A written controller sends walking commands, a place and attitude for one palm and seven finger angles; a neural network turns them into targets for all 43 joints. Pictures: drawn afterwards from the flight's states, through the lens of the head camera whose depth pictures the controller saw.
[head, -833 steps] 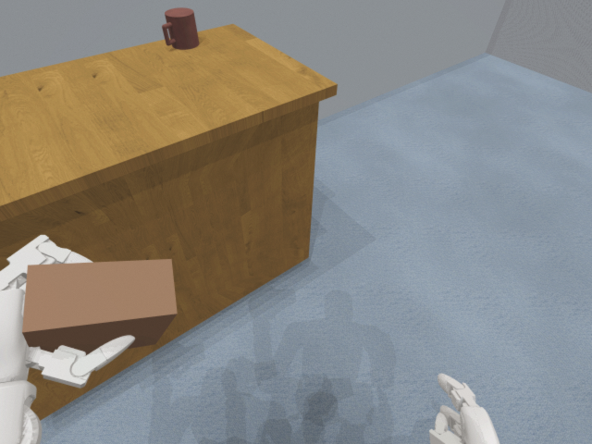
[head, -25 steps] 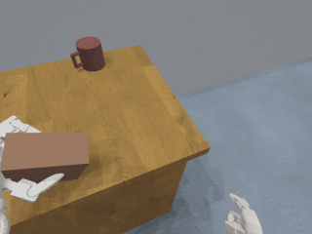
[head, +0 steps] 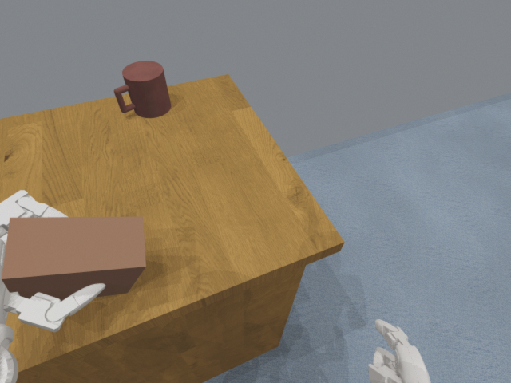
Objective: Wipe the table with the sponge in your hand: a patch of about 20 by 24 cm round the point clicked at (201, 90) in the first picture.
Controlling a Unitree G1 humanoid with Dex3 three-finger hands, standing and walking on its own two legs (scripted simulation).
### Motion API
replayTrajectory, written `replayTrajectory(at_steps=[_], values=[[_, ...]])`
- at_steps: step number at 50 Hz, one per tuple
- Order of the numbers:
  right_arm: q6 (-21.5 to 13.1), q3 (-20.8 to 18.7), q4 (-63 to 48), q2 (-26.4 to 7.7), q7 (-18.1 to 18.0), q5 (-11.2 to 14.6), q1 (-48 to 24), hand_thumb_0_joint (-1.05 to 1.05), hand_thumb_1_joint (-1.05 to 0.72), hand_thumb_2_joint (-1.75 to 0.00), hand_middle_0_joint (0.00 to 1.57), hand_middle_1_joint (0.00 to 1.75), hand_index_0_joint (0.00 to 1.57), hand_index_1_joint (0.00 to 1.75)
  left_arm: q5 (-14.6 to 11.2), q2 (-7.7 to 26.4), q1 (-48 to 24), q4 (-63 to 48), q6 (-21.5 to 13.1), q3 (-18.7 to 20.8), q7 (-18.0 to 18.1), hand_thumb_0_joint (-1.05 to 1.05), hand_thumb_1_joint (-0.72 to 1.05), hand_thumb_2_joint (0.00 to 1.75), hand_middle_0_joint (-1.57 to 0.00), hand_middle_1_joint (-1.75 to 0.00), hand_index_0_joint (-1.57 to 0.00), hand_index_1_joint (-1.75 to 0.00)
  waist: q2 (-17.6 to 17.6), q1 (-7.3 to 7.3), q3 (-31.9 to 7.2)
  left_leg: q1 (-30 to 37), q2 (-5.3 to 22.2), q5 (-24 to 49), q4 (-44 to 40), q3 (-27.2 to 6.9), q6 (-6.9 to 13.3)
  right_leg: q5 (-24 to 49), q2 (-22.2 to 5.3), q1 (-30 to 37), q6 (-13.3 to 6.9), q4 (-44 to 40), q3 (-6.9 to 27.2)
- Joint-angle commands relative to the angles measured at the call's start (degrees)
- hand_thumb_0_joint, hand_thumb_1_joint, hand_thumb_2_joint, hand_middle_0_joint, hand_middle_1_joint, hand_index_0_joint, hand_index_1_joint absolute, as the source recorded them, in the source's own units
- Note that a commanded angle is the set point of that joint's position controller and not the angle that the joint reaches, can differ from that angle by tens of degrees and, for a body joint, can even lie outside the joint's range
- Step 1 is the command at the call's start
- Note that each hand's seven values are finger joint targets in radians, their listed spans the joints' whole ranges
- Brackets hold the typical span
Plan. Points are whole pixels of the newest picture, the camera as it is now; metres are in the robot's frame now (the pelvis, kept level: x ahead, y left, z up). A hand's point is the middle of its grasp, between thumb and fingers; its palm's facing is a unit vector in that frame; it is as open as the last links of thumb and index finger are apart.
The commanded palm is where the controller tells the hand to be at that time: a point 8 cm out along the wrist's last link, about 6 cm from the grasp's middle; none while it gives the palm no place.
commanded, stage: shuffle to correct the standing spot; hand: left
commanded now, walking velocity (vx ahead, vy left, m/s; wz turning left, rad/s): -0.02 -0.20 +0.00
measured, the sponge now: (98, 261) +0.23 +0.21 +0.14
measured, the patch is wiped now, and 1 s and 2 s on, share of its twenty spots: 0.00 0.00 0.00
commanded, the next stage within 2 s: come to a stop and stand still in 0.34 s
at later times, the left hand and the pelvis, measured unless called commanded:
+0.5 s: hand (46, 257) +0.22 +0.25 +0.16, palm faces +0.35 -0.83 -0.43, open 9.9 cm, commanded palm +0.16 +0.28 +0.18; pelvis +0.00 +0.00 +0.00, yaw +0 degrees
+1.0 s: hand out of the picture +0.22 +0.31 +0.16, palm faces +0.40 -0.85 -0.35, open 9.9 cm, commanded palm +0.16 +0.33 +0.18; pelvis -0.01 +0.06 +0.00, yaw -2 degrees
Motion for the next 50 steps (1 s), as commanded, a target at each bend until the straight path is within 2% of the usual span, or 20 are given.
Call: replayTrajectory(at_steps=[1,12,16,23,24,25,26,27,28,29,30,33,35,36,37,38,39,42,48,50], values=[[-2.62,-3.05,-9.07,-7.09,-0.43,0.0,-4.68,0.0,-0.9,-0.9,0.2,0.3,0.2,0.3,-0.01,9.63,-1.91,-11.06,-3.11,7.09,0.58,0.0,0.1,1.3,-1.2,-1.6,-1.2,-1.6,1.48,-0.15,-8.57,2.01,5.19,9.89,-2.15,-3.39,4.68,11.62,-11.19,3.74,1.97,-4.34,8.22],[-2.67,-2.79,-9.01,-6.95,-0.61,0.12,-5.53,0.0,-0.9,-0.9,0.2,0.3,0.2,0.3,-0.16,9.93,-1.28,-11.71,-3.29,7.26,0.64,0.0,0.1,1.3,-1.2,-1.6,-1.2,-1.6,4.08,-0.29,-8.63,2.9,5.68,9.8,-4.08,-4.19,4.98,10.76,-10.37,3.09,2.23,-4.01,8.1],[-2.43,-3.06,-9.14,-7.18,-0.5,-0.03,-4.75,0.0,-0.9,-0.9,0.2,0.3,0.2,0.3,0.01,9.71,-2.11,-11.1,-3.23,7.23,0.58,0.0,0.1,1.3,-1.2,-1.6,-1.2,-1.6,2.1,-0.11,-8.28,1.39,5.49,9.06,-3.0,-3.83,4.71,10.8,-10.84,4.15,2.22,-4.52,8.1],[-2.64,-2.64,-9.19,-6.98,-0.54,0.09,-5.26,0.0,-0.9,-0.9,0.2,0.3,0.2,0.3,0.0,9.13,-1.76,-11.27,-3.39,6.71,0.77,0.0,0.1,1.3,-1.2,-1.6,-1.2,-1.6,4.09,-0.11,-8.22,1.49,5.48,6.68,-4.61,-4.24,4.96,8.33,-10.47,3.75,2.42,-4.8,8.05],[-8.37,-6.01,-3.03,-8.69,-1.45,-2.29,8.44,0.0,-0.9,-0.9,0.2,0.3,0.2,0.3,9.32,53.55,-60.48,-20.1,-10.14,40.05,-1.59,0.0,0.1,1.3,-1.2,-1.6,-1.2,-1.6,-10.93,1.13,0.1,-5.01,1.71,10.37,-0.41,6.86,3.46,16.82,-7.46,0.31,11.28,-9.67,7.21],[-9.03,-4.46,-4.63,-5.3,-1.27,-1.66,0.92,0.0,-0.9,-0.9,0.2,0.3,0.2,0.3,4.17,22.08,-32.78,10.62,-7.98,19.34,-4.46,0.0,0.1,1.3,-1.2,-1.6,-1.2,-1.6,-9.81,1.57,-9.76,-0.61,-3.25,12.71,0.37,4.95,4.25,20.28,-11.91,3.28,3.69,-4.96,10.28],[-10.46,-5.64,-7.94,-8.42,-0.7,-0.87,1.26,0.0,-0.9,-0.9,0.2,0.3,0.2,0.3,2.69,14.74,-18.6,15.42,-7.8,12.85,-5.92,0.0,0.1,1.3,-1.2,-1.6,-1.2,-1.6,-2.98,3.69,-7.41,1.57,-1.86,12.07,1.89,5.33,2.65,26.54,-12.34,2.0,4.64,-4.85,16.09],[-10.65,-5.27,-8.09,-7.84,0.44,0.14,0.23,0.0,-0.9,-0.9,0.2,0.3,0.2,0.3,0.61,5.54,-10.91,12.56,-8.24,4.06,-6.44,0.0,0.1,1.3,-1.2,-1.6,-1.2,-1.6,7.53,2.58,-9.92,5.02,0.23,12.85,-0.97,5.4,3.59,25.56,-12.26,2.41,4.78,-0.06,12.67],[-10.15,-5.62,-9.24,-9.48,1.4,-0.38,1.34,0.0,-0.9,-0.9,0.2,0.3,0.2,0.3,0.98,7.48,-12.32,1.66,-9.21,5.04,-6.16,0.0,0.1,1.3,-1.2,-1.6,-1.2,-1.6,9.7,1.96,-12.98,4.37,1.67,14.29,-3.15,3.9,3.98,20.65,-10.88,5.37,5.9,3.08,10.81],[-10.25,-4.97,-9.91,-8.73,2.16,-0.24,-1.06,0.0,-0.9,-0.9,0.2,0.3,0.2,0.3,0.85,7.13,-12.61,-3.64,-10.02,4.09,-5.66,0.0,0.1,1.3,-1.2,-1.6,-1.2,-1.6,9.0,2.46,-12.17,2.42,2.47,14.66,-2.99,2.72,4.65,16.73,-9.93,5.71,7.11,3.79,10.06],[-10.56,-4.58,-10.34,-8.1,2.59,-0.12,-2.14,0.0,-0.9,-0.9,0.2,0.3,0.2,0.3,1.07,6.93,-10.01,-5.66,-10.15,4.12,-5.06,0.0,0.1,1.3,-1.2,-1.6,-1.2,-1.6,5.38,2.89,-11.64,1.08,2.39,13.01,-2.5,2.75,4.94,14.31,-9.61,6.28,7.66,2.74,10.29],[-10.77,-3.65,-9.89,-7.3,2.3,-0.35,-3.37,0.0,-0.9,-0.9,0.2,0.3,0.2,0.3,1.42,9.42,-4.62,-7.37,-9.92,8.27,-2.57,0.0,0.1,1.3,-1.2,-1.6,-1.2,-1.6,-7.07,2.46,-10.43,0.83,-0.77,2.96,-0.94,2.97,3.94,2.54,-10.25,3.25,5.77,-4.67,11.71],[-10.99,-3.44,-9.75,-6.95,1.07,-0.96,-4.11,0.0,-0.9,-0.9,0.2,0.3,0.2,0.3,1.33,12.25,-6.31,-9.08,-10.41,11.6,-1.77,0.0,0.1,1.3,-1.2,-1.6,-1.2,-1.6,-10.25,1.81,-8.34,2.36,-2.54,0.19,0.43,2.74,3.42,-6.47,-12.13,-1.54,3.17,-9.67,14.34],[-10.98,-3.25,-9.58,-6.71,0.43,-1.17,-4.2,0.0,-0.9,-0.9,0.2,0.3,0.2,0.3,1.2,12.42,-6.2,-8.55,-10.52,12.53,-1.42,0.0,0.1,1.3,-1.2,-1.6,-1.2,-1.6,-8.64,1.47,-7.59,3.32,-2.75,0.08,-0.08,2.43,3.42,-9.57,-12.34,-3.27,2.32,-10.67,14.86],[-10.6,-3.02,-8.7,-6.98,0.01,-1.31,-4.94,0.0,-0.9,-0.9,0.2,0.3,0.2,0.3,1.25,13.9,-6.48,-9.47,-10.78,13.86,-0.63,0.0,0.1,1.3,-1.2,-1.6,-1.2,-1.6,-3.81,1.19,-6.91,5.61,-2.19,0.35,-1.82,2.26,3.51,-11.49,-11.74,-5.9,1.97,-10.61,14.34],[-10.39,-2.9,-8.63,-6.66,-0.5,-1.5,-4.54,0.0,-0.9,-0.9,0.2,0.3,0.2,0.3,1.22,10.97,-6.16,-8.0,-11.03,11.87,-0.6,0.0,0.1,1.3,-1.2,-1.6,-1.2,-1.6,-0.85,0.61,-6.71,5.05,-1.48,0.07,-3.98,1.45,3.83,-11.3,-10.83,-4.98,2.25,-9.31,12.53],[-10.37,-2.84,-8.76,-6.95,-0.65,-1.57,-4.53,0.0,-0.9,-0.9,0.2,0.3,0.2,0.3,1.33,10.04,-6.66,-7.73,-11.16,10.9,-0.63,0.0,0.1,1.3,-1.2,-1.6,-1.2,-1.6,2.66,0.71,-5.9,4.1,-0.69,-0.14,-6.23,0.6,4.06,-9.58,-9.24,-3.94,2.69,-8.19,11.78],[-10.98,-2.46,-8.06,-6.91,-0.67,-1.32,-5.12,0.0,-0.9,-0.9,0.2,0.3,0.2,0.3,2.32,8.76,-9.54,-6.55,-11.63,9.1,-0.78,0.0,0.1,1.3,-1.2,-1.6,-1.2,-1.6,7.0,1.01,-5.25,1.01,1.43,-1.15,-11.47,-0.97,4.66,-2.26,-6.68,1.35,3.59,-4.08,8.31],[-11.99,-2.41,-7.47,-7.24,0.18,-1.31,-3.85,0.0,-0.9,-0.9,0.2,0.3,0.2,0.3,3.4,5.16,-10.82,-5.2,-10.56,4.03,-1.33,0.0,0.1,1.3,-1.2,-1.6,-1.2,-1.6,0.71,1.11,-7.09,2.23,1.48,6.38,-10.87,-0.78,4.45,6.61,-6.84,5.57,4.3,-3.16,6.17],[-12.05,-2.62,-7.61,-7.42,0.48,-1.33,-4.03,0.0,-0.9,-0.9,0.2,0.3,0.2,0.3,3.69,5.76,-11.93,-7.75,-10.57,4.02,-1.28,0.0,0.1,1.3,-1.2,-1.6,-1.2,-1.6,1.76,1.15,-7.54,2.9,1.11,9.58,-10.28,-0.67,4.11,9.09,-6.92,6.39,4.18,-2.81,6.2]])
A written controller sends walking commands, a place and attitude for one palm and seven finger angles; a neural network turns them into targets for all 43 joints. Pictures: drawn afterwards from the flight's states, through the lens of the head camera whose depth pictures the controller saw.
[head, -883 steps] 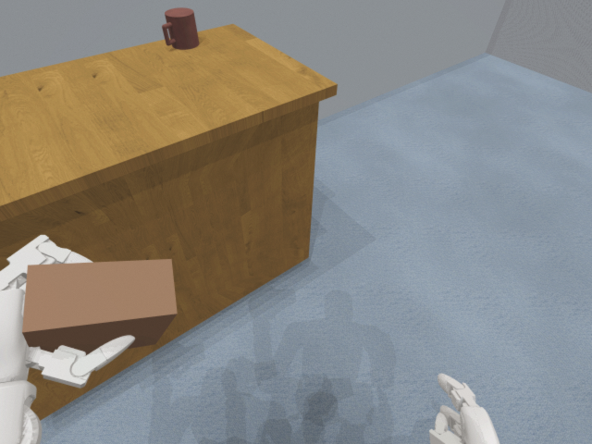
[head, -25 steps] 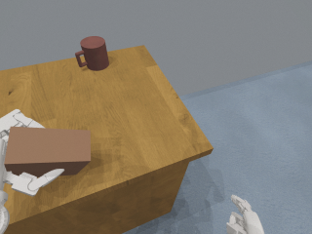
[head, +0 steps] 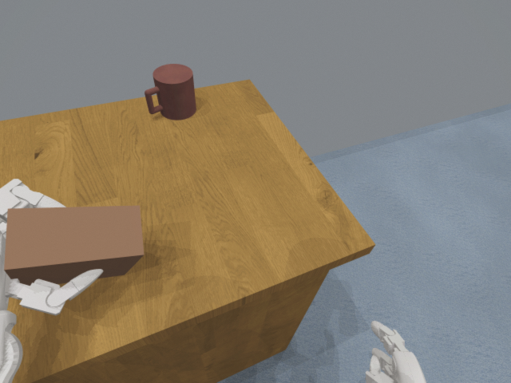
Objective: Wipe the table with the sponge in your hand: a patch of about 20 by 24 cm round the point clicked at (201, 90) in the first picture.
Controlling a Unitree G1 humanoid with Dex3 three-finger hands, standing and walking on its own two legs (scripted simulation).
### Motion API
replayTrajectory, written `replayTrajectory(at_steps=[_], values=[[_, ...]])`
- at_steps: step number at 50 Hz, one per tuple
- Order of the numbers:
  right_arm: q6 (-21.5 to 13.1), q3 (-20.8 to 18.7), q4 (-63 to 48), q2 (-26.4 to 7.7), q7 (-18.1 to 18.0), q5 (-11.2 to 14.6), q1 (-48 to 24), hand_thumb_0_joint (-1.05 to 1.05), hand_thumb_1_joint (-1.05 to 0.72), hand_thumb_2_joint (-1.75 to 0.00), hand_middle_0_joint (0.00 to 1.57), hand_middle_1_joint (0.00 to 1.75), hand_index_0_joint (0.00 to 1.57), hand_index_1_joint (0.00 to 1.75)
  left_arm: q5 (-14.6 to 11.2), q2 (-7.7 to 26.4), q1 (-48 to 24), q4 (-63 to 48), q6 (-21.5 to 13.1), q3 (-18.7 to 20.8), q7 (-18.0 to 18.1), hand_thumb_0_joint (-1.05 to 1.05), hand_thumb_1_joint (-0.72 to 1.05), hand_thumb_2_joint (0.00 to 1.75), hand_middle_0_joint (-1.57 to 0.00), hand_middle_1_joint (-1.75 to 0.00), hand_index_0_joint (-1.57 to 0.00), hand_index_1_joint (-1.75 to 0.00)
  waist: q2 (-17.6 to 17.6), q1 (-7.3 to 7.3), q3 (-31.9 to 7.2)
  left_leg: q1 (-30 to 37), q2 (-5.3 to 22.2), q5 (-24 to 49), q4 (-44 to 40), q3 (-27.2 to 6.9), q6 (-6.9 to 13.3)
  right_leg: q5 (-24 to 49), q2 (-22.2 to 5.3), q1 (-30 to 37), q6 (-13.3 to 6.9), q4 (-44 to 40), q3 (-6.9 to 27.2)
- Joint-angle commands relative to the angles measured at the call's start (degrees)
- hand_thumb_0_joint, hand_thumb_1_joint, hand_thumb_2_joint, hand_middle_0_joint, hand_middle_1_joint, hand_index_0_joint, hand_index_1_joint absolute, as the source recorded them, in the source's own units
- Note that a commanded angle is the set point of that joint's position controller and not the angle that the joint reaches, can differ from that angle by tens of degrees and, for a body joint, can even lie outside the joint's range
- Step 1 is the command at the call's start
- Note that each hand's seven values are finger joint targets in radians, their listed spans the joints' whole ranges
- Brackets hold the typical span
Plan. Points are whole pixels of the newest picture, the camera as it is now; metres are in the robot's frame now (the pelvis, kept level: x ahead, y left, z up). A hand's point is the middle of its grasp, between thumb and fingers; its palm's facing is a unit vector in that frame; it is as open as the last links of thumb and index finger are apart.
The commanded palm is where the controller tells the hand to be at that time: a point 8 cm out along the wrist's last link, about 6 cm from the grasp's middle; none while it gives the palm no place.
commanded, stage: come to a stop and stand still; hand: left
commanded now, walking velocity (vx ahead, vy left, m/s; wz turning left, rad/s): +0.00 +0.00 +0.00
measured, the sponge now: (96, 246) +0.24 +0.22 +0.14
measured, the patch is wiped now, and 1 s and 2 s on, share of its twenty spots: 0.00 0.00 0.00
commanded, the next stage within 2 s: look again from close up in 0.36 s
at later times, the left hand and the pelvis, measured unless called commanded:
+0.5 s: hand (36, 250) +0.21 +0.28 +0.16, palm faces +0.41 -0.84 -0.34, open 9.9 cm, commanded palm +0.16 +0.31 +0.18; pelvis +0.00 +0.02 +0.00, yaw +1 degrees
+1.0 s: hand (46, 251) +0.21 +0.26 +0.16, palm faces +0.41 -0.84 -0.36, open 9.9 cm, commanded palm +0.16 +0.29 +0.18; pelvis +0.00 +0.01 +0.00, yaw +1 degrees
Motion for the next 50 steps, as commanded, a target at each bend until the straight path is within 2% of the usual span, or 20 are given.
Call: replayTrajectory(at_steps=[1,2,6,7,10,13,16,17,18,21,22,23,27,28,36,42,45,48,49,50], values=[[-3.58,-3.3,-9.72,-7.91,-0.07,0.08,-6.39,0.0,-0.9,-0.9,0.2,0.3,0.2,0.3,0.21,8.68,-5.54,-15.64,-3.46,2.82,0.18,0.0,0.1,1.3,-1.2,-1.6,-1.2,-1.6,4.39,-0.36,-8.17,0.83,4.91,9.48,-6.93,-5.76,-0.68,8.85,-2.65,5.79,-0.58,-1.74,2.43],[-3.6,-3.04,-9.62,-7.59,-0.06,0.13,-7.22,0.0,-0.9,-0.9,0.2,0.3,0.2,0.3,0.31,9.78,-5.31,-16.63,-3.38,4.11,0.42,0.0,0.1,1.3,-1.2,-1.6,-1.2,-1.6,5.57,-0.37,-8.87,1.9,4.79,10.78,-7.15,-5.56,-0.98,9.31,-2.25,5.66,-0.51,-1.17,2.29],[-2.87,-3.19,-9.99,-7.39,0.0,0.07,-6.36,0.0,-0.9,-0.9,0.2,0.3,0.2,0.3,0.01,9.93,-4.77,-17.51,-3.75,4.79,0.46,0.0,0.1,1.3,-1.2,-1.6,-1.2,-1.6,6.91,-0.31,-9.27,1.91,5.26,15.98,-6.74,-6.18,-1.66,10.96,-2.43,7.11,-0.63,0.0,1.22],[-2.84,-2.99,-9.82,-7.07,-0.01,0.19,-7.27,0.0,-0.9,-0.9,0.2,0.3,0.2,0.3,0.07,10.16,-3.97,-17.18,-3.62,5.39,0.54,0.0,0.1,1.3,-1.2,-1.6,-1.2,-1.6,8.97,-0.3,-9.2,2.66,5.12,16.02,-7.12,-5.64,-2.0,10.11,-2.0,6.23,-0.61,0.51,1.25],[-2.08,-3.15,-10.3,-7.15,0.03,0.17,-6.43,0.0,-0.9,-0.9,0.2,0.3,0.2,0.3,-0.15,9.6,-4.16,-16.6,-3.53,4.81,0.34,0.0,0.1,1.3,-1.2,-1.6,-1.2,-1.6,7.98,-0.28,-7.93,0.87,6.4,16.05,-7.5,-6.39,-2.21,8.74,-2.33,6.84,-0.44,0.79,0.5],[-1.63,-3.17,-10.12,-7.33,0.01,0.26,-6.13,0.0,-0.9,-0.9,0.2,0.3,0.2,0.3,-0.1,8.02,-3.37,-15.2,-3.28,3.5,0.26,0.0,0.1,1.3,-1.2,-1.6,-1.2,-1.6,6.86,-0.49,-7.71,0.97,6.05,14.92,-7.93,-6.3,-2.7,8.63,-2.13,6.69,-0.43,0.36,0.32],[-1.49,-3.37,-10.55,-7.57,0.01,0.42,-6.28,0.0,-0.9,-0.9,0.2,0.3,0.2,0.3,-0.02,8.34,-4.34,-16.36,-3.13,3.16,0.33,0.0,0.1,1.3,-1.2,-1.6,-1.2,-1.6,5.76,-0.51,-7.86,0.7,5.66,13.47,-7.67,-6.14,-2.6,9.94,-2.59,7.69,-0.46,-0.53,0.87],[-1.54,-3.05,-10.52,-7.27,-0.13,0.51,-7.46,0.0,-0.9,-0.9,0.2,0.3,0.2,0.3,0.1,8.9,-4.05,-16.37,-2.97,3.73,0.62,0.0,0.1,1.3,-1.2,-1.6,-1.2,-1.6,7.15,-0.38,-7.69,0.93,5.49,12.15,-8.14,-5.7,-2.73,9.24,-2.55,7.3,-0.37,-0.6,0.9],[-1.34,-3.14,-10.31,-7.46,-0.23,0.39,-6.7,0.0,-0.9,-0.9,0.2,0.3,0.2,0.3,0.08,7.82,-3.97,-15.65,-2.99,2.7,0.54,0.0,0.1,1.3,-1.2,-1.6,-1.2,-1.6,6.95,-0.46,-7.15,0.03,5.45,10.73,-8.4,-6.08,-2.46,8.7,-2.6,7.45,-0.41,-0.75,0.81],[-1.46,-3.39,-10.65,-7.49,-0.36,0.49,-6.77,0.0,-0.9,-0.9,0.2,0.3,0.2,0.3,0.23,9.1,-4.77,-17.37,-3.21,3.51,0.81,0.0,0.1,1.3,-1.2,-1.6,-1.2,-1.6,5.72,-0.28,-7.98,-0.04,5.39,9.14,-8.35,-6.37,-2.21,9.01,-3.05,8.56,-0.51,-1.01,1.21],[-1.53,-3.19,-10.53,-7.38,-0.52,0.6,-7.69,0.0,-0.9,-0.9,0.2,0.3,0.2,0.3,0.27,9.98,-4.55,-17.67,-3.12,4.58,1.09,0.0,0.1,1.3,-1.2,-1.6,-1.2,-1.6,6.52,-0.26,-7.92,0.12,5.05,8.62,-8.68,-6.31,-2.34,8.78,-2.72,8.39,-0.45,-1.1,1.42],[-1.33,-3.19,-10.45,-7.35,-0.61,0.42,-7.09,0.0,-0.9,-0.9,0.2,0.3,0.2,0.3,0.17,9.07,-3.93,-17.08,-3.24,3.81,1.0,0.0,0.1,1.3,-1.2,-1.6,-1.2,-1.6,5.88,-0.22,-7.93,-0.17,5.22,8.18,-8.54,-6.48,-2.09,8.67,-3.02,8.65,-0.46,-1.45,1.0],[-1.61,-3.36,-10.27,-7.31,-0.72,0.66,-7.69,0.0,-0.9,-0.9,0.2,0.3,0.2,0.3,0.09,10.24,-2.1,-17.04,-3.29,5.26,1.37,0.0,0.1,1.3,-1.2,-1.6,-1.2,-1.6,6.33,-0.17,-8.47,0.83,4.55,9.34,-7.89,-6.15,-2.24,9.93,-3.32,8.73,-0.67,-1.92,1.87],[-1.35,-3.24,-10.11,-7.37,-0.77,0.46,-7.0,0.0,-0.9,-0.9,0.2,0.3,0.2,0.3,-0.05,8.59,-1.64,-15.81,-3.28,3.79,1.17,0.0,0.1,1.3,-1.2,-1.6,-1.2,-1.6,5.91,-0.21,-7.57,-0.62,4.74,7.17,-8.24,-6.26,-1.86,8.52,-3.55,8.78,-0.6,-2.39,1.45],[-1.42,-3.66,-10.12,-7.62,-1.05,0.66,-6.57,0.0,-0.9,-0.9,0.2,0.3,0.2,0.3,0.03,8.97,-1.89,-15.36,-3.1,4.06,1.29,0.0,0.1,1.3,-1.2,-1.6,-1.2,-1.6,4.63,-0.3,-6.0,-2.28,4.84,2.32,-9.06,-6.66,-1.16,6.68,-3.79,8.69,-0.74,-3.06,2.32],[-1.62,-3.66,-9.9,-7.5,-1.21,0.8,-7.44,0.0,-0.9,-0.9,0.2,0.3,0.2,0.3,0.15,9.5,-1.94,-16.54,-3.0,4.54,1.65,0.0,0.1,1.3,-1.2,-1.6,-1.2,-1.6,5.81,-0.33,-6.49,-0.93,4.38,3.43,-8.84,-6.63,-1.23,6.88,-3.48,7.99,-0.89,-3.18,2.81],[-1.08,-3.83,-10.17,-7.54,-1.08,0.77,-6.86,0.0,-0.9,-0.9,0.2,0.3,0.2,0.3,-0.19,9.28,-2.9,-16.69,-2.72,4.08,1.38,0.0,0.1,1.3,-1.2,-1.6,-1.2,-1.6,5.37,-0.45,-6.07,-0.9,6.04,5.45,-9.88,-7.74,-1.75,6.8,-2.87,7.75,-0.53,-1.65,1.33],[-0.51,-3.76,-10.21,-7.29,-0.83,0.85,-6.74,0.0,-0.9,-0.9,0.2,0.3,0.2,0.3,-0.47,8.49,-3.56,-16.5,-2.23,3.65,1.18,0.0,0.1,1.3,-1.2,-1.6,-1.2,-1.6,7.06,-0.64,-5.75,-1.03,7.62,5.22,-11.08,-8.56,-1.95,4.75,-1.91,6.69,-0.22,0.59,0.21],[-0.34,-4.07,-10.54,-7.29,-0.73,0.85,-6.76,0.0,-0.9,-0.9,0.2,0.3,0.2,0.3,-0.44,9.4,-3.99,-17.23,-2.14,4.39,1.22,0.0,0.1,1.3,-1.2,-1.6,-1.2,-1.6,7.47,-0.53,-6.15,-0.89,8.39,6.73,-10.49,-8.77,-1.8,5.0,-2.09,6.96,-0.15,0.87,0.14],[-0.2,-4.07,-10.7,-7.19,-0.55,0.85,-6.71,0.0,-0.9,-0.9,0.2,0.3,0.2,0.3,-0.55,9.24,-3.97,-16.93,-1.94,4.27,1.11,0.0,0.1,1.3,-1.2,-1.6,-1.2,-1.6,6.51,-0.5,-6.18,-1.05,8.8,7.33,-9.93,-8.78,-1.59,4.98,-2.26,7.05,-0.15,0.71,0.19]])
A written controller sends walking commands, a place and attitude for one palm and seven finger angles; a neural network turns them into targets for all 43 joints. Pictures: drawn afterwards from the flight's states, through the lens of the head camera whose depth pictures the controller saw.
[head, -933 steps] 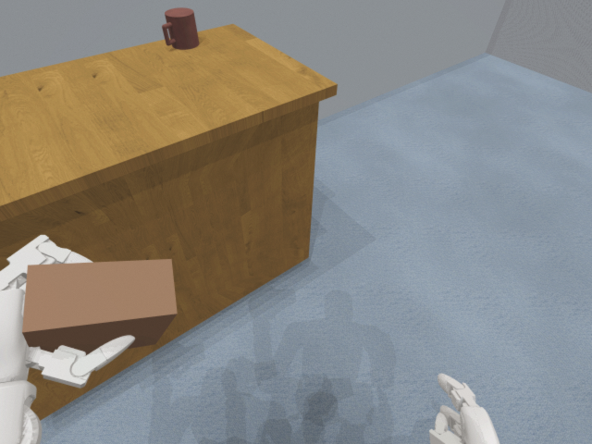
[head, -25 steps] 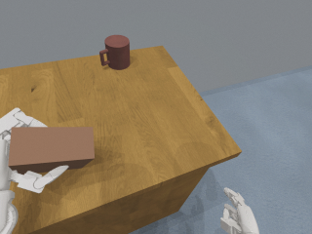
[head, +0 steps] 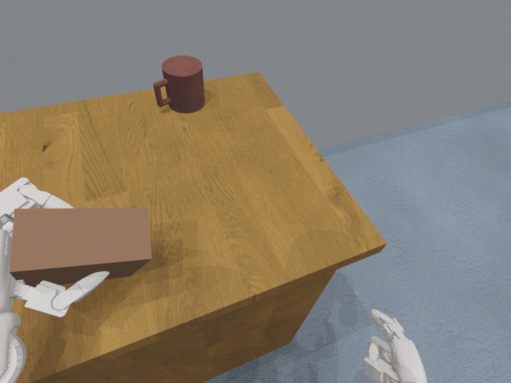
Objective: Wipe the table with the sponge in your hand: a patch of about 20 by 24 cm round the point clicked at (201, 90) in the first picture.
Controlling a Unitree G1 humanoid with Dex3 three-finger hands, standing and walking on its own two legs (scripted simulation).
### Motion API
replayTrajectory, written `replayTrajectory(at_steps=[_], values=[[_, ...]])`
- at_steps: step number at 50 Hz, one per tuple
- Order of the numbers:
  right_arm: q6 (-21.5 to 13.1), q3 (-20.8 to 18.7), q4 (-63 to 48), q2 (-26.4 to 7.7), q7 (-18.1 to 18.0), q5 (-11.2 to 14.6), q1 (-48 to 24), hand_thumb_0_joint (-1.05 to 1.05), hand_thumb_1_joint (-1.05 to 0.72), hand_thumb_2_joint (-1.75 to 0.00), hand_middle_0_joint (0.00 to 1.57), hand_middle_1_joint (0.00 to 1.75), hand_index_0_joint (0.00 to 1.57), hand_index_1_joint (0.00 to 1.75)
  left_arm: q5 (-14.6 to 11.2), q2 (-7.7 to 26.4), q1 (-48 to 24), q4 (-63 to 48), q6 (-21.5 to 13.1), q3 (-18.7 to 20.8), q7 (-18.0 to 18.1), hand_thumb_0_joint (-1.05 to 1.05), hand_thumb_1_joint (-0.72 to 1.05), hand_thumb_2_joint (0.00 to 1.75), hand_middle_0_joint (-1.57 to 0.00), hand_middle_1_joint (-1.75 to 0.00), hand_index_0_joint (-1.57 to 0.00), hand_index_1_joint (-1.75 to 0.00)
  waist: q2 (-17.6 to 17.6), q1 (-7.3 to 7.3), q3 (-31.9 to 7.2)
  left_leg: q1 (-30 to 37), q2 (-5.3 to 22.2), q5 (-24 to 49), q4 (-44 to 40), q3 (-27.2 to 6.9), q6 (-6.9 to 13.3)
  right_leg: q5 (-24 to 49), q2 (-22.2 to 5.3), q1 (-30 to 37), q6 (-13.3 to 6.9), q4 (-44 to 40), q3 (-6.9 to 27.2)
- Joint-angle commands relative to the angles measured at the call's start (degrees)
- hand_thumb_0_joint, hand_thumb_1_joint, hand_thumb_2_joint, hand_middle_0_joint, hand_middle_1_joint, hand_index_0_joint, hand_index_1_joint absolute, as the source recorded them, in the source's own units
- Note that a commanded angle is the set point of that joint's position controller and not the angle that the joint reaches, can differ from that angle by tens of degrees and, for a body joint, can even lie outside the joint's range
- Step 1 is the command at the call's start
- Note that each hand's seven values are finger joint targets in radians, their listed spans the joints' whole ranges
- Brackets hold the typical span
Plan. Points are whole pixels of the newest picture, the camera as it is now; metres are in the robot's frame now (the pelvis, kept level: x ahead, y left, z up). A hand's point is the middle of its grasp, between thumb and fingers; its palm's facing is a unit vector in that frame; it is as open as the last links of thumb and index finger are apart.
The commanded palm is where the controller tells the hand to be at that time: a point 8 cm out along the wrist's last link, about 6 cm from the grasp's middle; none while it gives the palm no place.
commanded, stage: shuffle to correct the standing spot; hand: left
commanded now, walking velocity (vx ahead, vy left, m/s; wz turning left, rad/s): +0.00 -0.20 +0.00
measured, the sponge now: (103, 248) +0.23 +0.21 +0.14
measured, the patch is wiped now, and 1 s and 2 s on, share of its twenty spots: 0.00 0.00 0.00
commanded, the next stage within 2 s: none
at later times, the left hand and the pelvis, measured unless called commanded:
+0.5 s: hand (122, 247) +0.23 +0.18 +0.16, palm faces +0.36 -0.86 -0.36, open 9.9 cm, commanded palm +0.17 +0.22 +0.17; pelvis +0.01 -0.06 -0.01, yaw +0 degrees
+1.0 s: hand (126, 252) +0.22 +0.18 +0.16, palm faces +0.35 -0.85 -0.39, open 9.9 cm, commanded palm +0.16 +0.21 +0.17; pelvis +0.01 -0.07 -0.01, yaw +1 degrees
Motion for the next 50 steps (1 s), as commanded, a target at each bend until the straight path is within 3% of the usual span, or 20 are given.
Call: replayTrajectory(at_steps=[1,4,7,8,17,21,22,26,30,32,35,37,40,43,46,48,50], values=[[-2.19,-3.51,-9.45,-7.84,0.04,0.23,-4.28,0.0,-0.9,-0.9,0.2,0.3,0.2,0.3,-0.78,8.79,-5.57,-13.34,-2.96,5.64,0.43,0.0,0.1,1.3,-1.2,-1.6,-1.2,-1.6,6.79,-0.86,-8.61,-2.38,10.12,7.44,-8.19,-8.46,-2.54,4.84,-0.85,5.66,-1.2,1.49,0.24],[-1.85,-3.61,-9.85,-7.69,0.44,0.27,-4.71,0.0,-0.9,-0.9,0.2,0.3,0.2,0.3,-1.15,9.13,-4.29,-14.7,-2.57,6.02,0.36,0.0,0.1,1.3,-1.2,-1.6,-1.2,-1.6,7.54,-0.81,-9.64,-1.41,10.56,9.06,-6.23,-7.82,-2.06,5.75,-1.03,5.21,-1.24,0.98,0.34],[-1.75,-3.53,-9.93,-7.36,0.73,0.48,-5.21,0.0,-0.9,-0.9,0.2,0.3,0.2,0.3,-1.47,10.16,-2.17,-15.36,-2.2,7.54,0.54,0.0,0.1,1.3,-1.2,-1.6,-1.2,-1.6,5.98,-0.82,-10.98,0.21,10.23,10.82,-3.98,-6.95,-1.83,7.75,-0.85,4.76,-1.41,-0.02,0.8],[-1.35,-3.55,-9.83,-7.48,0.71,0.29,-4.59,0.0,-0.9,-0.9,0.2,0.3,0.2,0.3,-1.78,8.59,-2.13,-14.89,-2.03,6.09,0.31,0.0,0.1,1.3,-1.2,-1.6,-1.2,-1.6,5.74,-1.11,-10.91,-0.54,10.04,10.4,-3.5,-7.08,-1.8,7.97,-1.06,5.03,-1.56,-0.28,0.82],[-0.73,-3.91,-9.84,-7.59,0.02,0.36,-5.66,0.0,-0.9,-0.9,0.2,0.3,0.2,0.3,-2.87,10.41,-1.55,-16.99,-1.05,7.46,0.51,0.0,0.1,1.3,-1.2,-1.6,-1.2,-1.6,5.97,-1.46,-10.03,-0.8,8.2,3.37,0.71,-5.39,-1.44,7.44,-2.74,0.97,-3.41,-2.08,5.77],[-0.11,-4.34,-9.86,-7.9,-0.19,0.17,-4.37,0.0,-0.9,-0.9,0.2,0.3,0.2,0.3,-3.38,10.63,-0.81,-16.45,-0.53,7.53,0.49,0.0,0.1,1.3,-1.2,-1.6,-1.2,-1.6,1.76,-1.67,-10.4,-1.72,6.92,0.96,4.45,-4.39,-1.51,5.62,-4.9,0.04,-4.31,-3.3,7.82],[-0.2,-4.23,-9.65,-7.67,-0.28,0.37,-5.08,0.0,-0.9,-0.9,0.2,0.3,0.2,0.3,-3.5,10.78,0.45,-17.23,-0.42,7.75,0.79,0.0,0.1,1.3,-1.2,-1.6,-1.2,-1.6,2.75,-1.8,-10.59,-0.19,6.52,2.23,5.0,-4.27,-1.55,6.56,-5.15,-1.36,-4.89,-3.51,8.47],[0.24,-4.61,-9.6,-8.0,-0.52,0.2,-4.29,0.0,-0.9,-0.9,0.2,0.3,0.2,0.3,-3.89,11.65,1.51,-18.43,-0.54,8.62,0.83,0.0,0.1,1.3,-1.2,-1.6,-1.2,-1.6,2.16,-1.99,-11.77,-0.9,6.69,5.24,6.65,-4.13,-1.62,10.35,-6.42,0.23,-5.05,-2.06,8.07],[0.42,-4.41,-9.6,-8.17,-0.75,0.12,-4.85,0.0,-0.9,-0.9,0.2,0.3,0.2,0.3,-4.06,12.54,3.13,-18.51,-0.71,9.61,0.75,0.0,0.1,1.3,-1.2,-1.6,-1.2,-1.6,4.09,-1.79,-11.16,-1.99,9.18,10.35,4.29,-6.12,-1.02,12.86,-4.5,1.39,-3.45,0.67,5.07],[0.35,-4.37,-9.42,-8.1,-0.82,0.32,-5.52,0.0,-0.9,-0.9,0.2,0.3,0.2,0.3,-3.96,12.21,4.3,-18.24,-0.62,9.49,0.71,0.0,0.1,1.3,-1.2,-1.6,-1.2,-1.6,6.3,-1.8,-10.93,-1.27,9.45,10.58,3.89,-6.11,-0.83,12.75,-3.94,0.61,-2.96,0.72,5.27],[0.56,-4.5,-9.47,-8.46,-0.77,0.2,-4.27,0.0,-0.9,-0.9,0.2,0.3,0.2,0.3,-4.02,12.22,3.61,-17.5,-0.59,9.51,0.36,0.0,0.1,1.3,-1.2,-1.6,-1.2,-1.6,4.39,-1.68,-11.06,-3.16,10.07,9.46,3.29,-6.65,-0.74,11.42,-3.4,2.61,-2.31,0.79,4.54],[0.4,-4.34,-9.43,-8.32,-0.75,0.34,-4.94,0.0,-0.9,-0.9,0.2,0.3,0.2,0.3,-4.06,11.99,3.46,-18.3,-0.51,8.99,0.4,0.0,0.1,1.3,-1.2,-1.6,-1.2,-1.6,6.45,-1.83,-10.72,-2.35,9.5,8.13,3.15,-6.33,-0.86,10.69,-3.59,1.34,-2.85,0.37,5.16],[0.59,-4.28,-9.46,-8.3,-0.78,-0.01,-4.1,0.0,-0.9,-0.9,0.2,0.3,0.2,0.3,-3.92,12.31,3.44,-17.56,-0.42,9.2,0.27,0.0,0.1,1.3,-1.2,-1.6,-1.2,-1.6,4.73,-1.68,-10.58,-3.63,10.14,6.55,2.8,-6.78,-0.55,9.18,-3.48,2.0,-2.16,0.17,4.64],[0.74,-4.15,-9.25,-8.04,-0.75,0.11,-3.92,0.0,-0.9,-0.9,0.2,0.3,0.2,0.3,-3.95,11.38,3.27,-18.03,-0.17,8.23,0.32,0.0,0.1,1.3,-1.2,-1.6,-1.2,-1.6,3.6,-2.03,-11.42,-2.16,9.05,6.68,4.08,-5.86,-0.86,10.27,-4.22,1.39,-3.26,-0.15,5.25],[0.86,-4.22,-9.34,-8.02,-0.8,-0.02,-3.81,0.0,-0.9,-0.9,0.2,0.3,0.2,0.3,-3.94,12.14,2.76,-17.35,0.02,8.99,0.3,0.0,0.1,1.3,-1.2,-1.6,-1.2,-1.6,2.32,-1.93,-10.87,-2.58,8.76,4.33,4.53,-5.56,-0.9,9.22,-4.74,0.71,-2.82,-0.97,6.22],[0.94,-3.9,-9.18,-7.86,-0.83,0.03,-4.04,0.0,-0.9,-0.9,0.2,0.3,0.2,0.3,-4.03,11.32,2.58,-18.0,0.14,8.0,0.46,0.0,0.1,1.3,-1.2,-1.6,-1.2,-1.6,3.05,-2.12,-10.78,-1.84,8.75,4.65,3.81,-5.98,-0.85,8.42,-4.67,-0.18,-3.57,-0.75,5.96],[1.0,-4.0,-9.33,-7.93,-0.87,-0.02,-4.36,0.0,-0.9,-0.9,0.2,0.3,0.2,0.3,-3.86,12.01,1.88,-18.22,0.08,8.56,0.45,0.0,0.1,1.3,-1.2,-1.6,-1.2,-1.6,4.39,-1.94,-10.09,-2.59,9.43,4.52,3.06,-6.57,-0.65,7.87,-4.3,-0.04,-2.99,-0.62,5.76]])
